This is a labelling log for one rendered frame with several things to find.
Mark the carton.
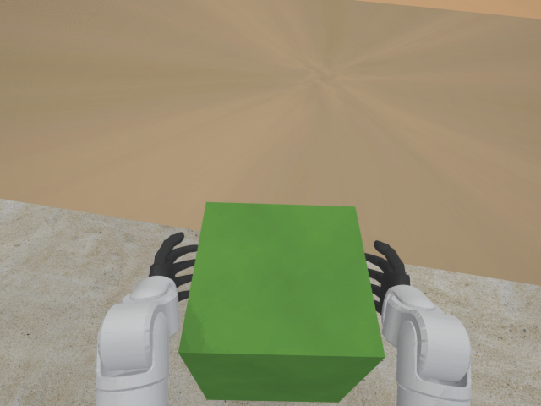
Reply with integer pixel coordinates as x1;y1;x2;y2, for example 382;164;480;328
178;202;385;403

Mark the right robot forearm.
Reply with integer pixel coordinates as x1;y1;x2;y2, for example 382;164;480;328
381;285;472;406

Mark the left robot forearm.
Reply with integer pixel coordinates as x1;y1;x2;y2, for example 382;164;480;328
96;276;180;406

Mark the robot right hand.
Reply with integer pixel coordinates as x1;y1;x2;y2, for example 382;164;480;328
364;240;410;314

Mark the robot left hand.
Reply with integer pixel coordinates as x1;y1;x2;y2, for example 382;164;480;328
149;232;198;302

